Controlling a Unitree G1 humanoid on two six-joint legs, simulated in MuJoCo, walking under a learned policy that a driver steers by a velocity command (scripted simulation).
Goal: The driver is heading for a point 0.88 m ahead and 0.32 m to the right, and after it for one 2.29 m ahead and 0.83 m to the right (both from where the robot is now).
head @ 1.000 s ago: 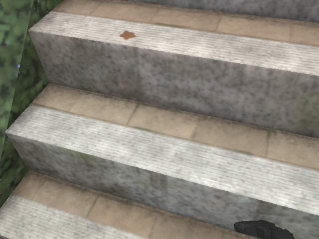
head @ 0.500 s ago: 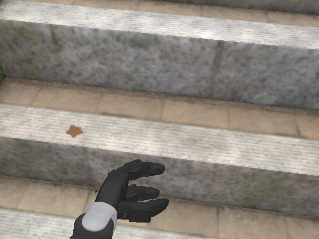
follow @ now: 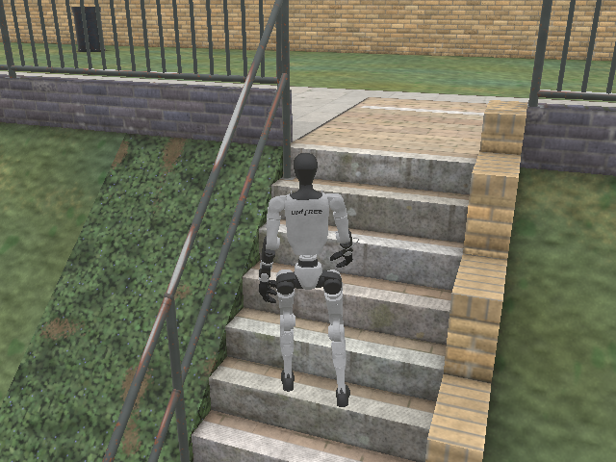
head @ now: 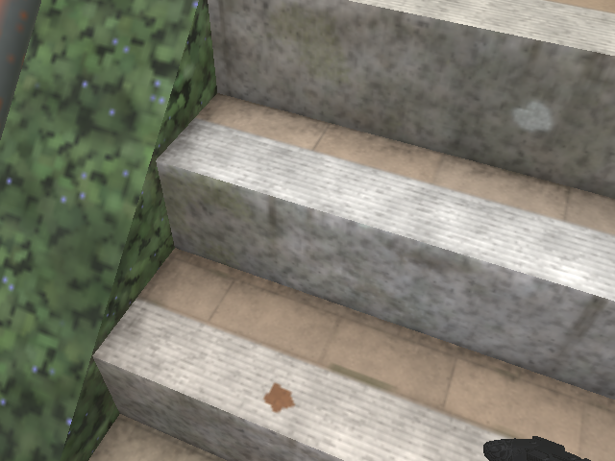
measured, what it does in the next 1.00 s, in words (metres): climbs, turning right: right foot 0.20 m higher, then left foot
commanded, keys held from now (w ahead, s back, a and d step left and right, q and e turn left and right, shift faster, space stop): w+e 0.16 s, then e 0.84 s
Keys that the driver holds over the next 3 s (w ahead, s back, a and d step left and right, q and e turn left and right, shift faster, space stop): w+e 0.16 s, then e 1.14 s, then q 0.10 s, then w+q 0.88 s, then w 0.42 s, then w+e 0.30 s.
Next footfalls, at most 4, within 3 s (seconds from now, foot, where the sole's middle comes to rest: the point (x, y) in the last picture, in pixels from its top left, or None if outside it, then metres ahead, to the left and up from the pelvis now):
0.30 right None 0.23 -0.07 -0.56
0.76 left None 0.32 0.15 -0.56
1.28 right None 0.19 -0.14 -0.56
1.88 left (333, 392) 0.49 0.01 -0.36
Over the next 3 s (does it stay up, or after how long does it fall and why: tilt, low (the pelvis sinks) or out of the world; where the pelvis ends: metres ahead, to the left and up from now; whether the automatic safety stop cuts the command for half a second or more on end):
stays up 0.79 -0.13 0.67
